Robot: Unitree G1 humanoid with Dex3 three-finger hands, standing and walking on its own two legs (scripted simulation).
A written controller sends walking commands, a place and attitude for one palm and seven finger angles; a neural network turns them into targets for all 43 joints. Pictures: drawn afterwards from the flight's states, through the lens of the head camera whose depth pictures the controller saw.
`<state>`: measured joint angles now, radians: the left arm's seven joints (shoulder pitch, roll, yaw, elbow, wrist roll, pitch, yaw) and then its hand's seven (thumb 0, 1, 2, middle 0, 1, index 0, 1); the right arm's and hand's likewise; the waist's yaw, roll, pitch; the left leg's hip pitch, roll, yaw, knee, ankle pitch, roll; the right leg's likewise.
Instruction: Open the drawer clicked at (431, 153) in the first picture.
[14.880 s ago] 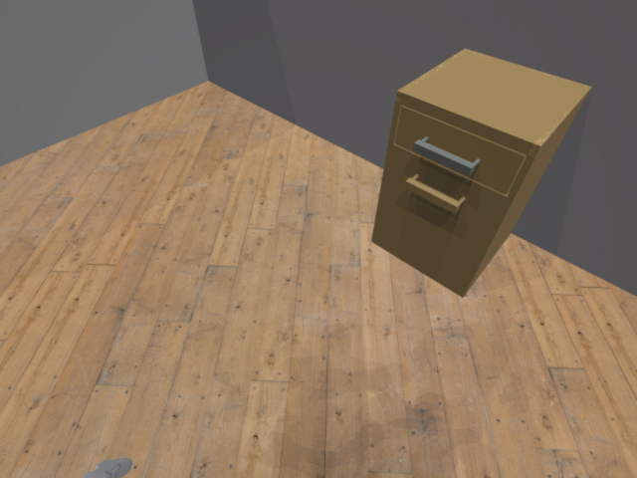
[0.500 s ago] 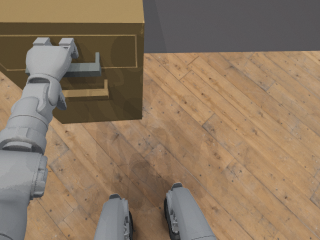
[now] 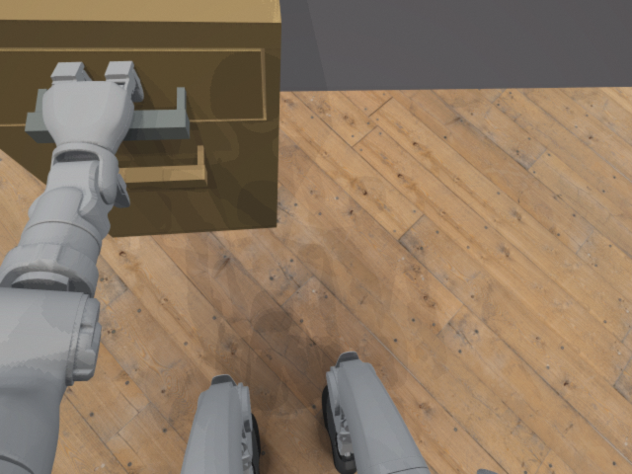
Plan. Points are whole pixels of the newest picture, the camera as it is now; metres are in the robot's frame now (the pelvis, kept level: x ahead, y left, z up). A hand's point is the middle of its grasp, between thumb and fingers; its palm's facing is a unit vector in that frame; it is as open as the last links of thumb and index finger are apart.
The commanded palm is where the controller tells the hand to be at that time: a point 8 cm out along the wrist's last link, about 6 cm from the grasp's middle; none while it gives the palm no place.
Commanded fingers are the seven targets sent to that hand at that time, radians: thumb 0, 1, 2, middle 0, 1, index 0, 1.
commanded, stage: lower the fingers behind the handle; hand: left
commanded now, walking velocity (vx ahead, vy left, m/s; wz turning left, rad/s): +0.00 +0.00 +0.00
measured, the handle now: (113, 111) +0.59 +0.21 -0.04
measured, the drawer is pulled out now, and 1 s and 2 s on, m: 0.00 0.00 0.01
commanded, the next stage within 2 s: close the thumb around the handle in 0.78 s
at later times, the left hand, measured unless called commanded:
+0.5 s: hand (115, 152) +0.54 +0.21 -0.06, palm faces -0.02 +0.00 -1.00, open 13.8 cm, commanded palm +0.53 +0.19 -0.01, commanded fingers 0.00 -0.50 0.30 -0.30 -1.20 -0.30 -1.20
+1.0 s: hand (113, 155) +0.53 +0.21 -0.06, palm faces -0.03 -0.02 -1.00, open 13.5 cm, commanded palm +0.52 +0.19 -0.01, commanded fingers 0.00 -0.11 0.47 -0.33 -1.24 -0.33 -1.24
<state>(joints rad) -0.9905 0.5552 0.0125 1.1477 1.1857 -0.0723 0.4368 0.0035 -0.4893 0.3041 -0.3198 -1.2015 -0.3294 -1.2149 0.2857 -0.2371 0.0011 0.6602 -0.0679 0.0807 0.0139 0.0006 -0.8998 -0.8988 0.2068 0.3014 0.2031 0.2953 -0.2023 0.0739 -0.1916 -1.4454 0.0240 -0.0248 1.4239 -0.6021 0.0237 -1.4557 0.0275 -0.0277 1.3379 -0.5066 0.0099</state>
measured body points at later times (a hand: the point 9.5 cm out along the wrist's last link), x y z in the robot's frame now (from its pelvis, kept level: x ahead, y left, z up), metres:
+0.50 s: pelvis -0.01 +0.00 -0.03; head +0.19 +0.02 +0.37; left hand +0.53 +0.21 -0.01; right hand +0.01 -0.27 -0.15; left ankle +0.01 +0.10 -0.58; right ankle +0.05 -0.13 -0.58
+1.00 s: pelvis -0.02 +0.00 -0.03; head +0.19 +0.02 +0.37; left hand +0.53 +0.21 +0.00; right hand -0.01 -0.26 -0.15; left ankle +0.01 +0.10 -0.58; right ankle +0.05 -0.13 -0.58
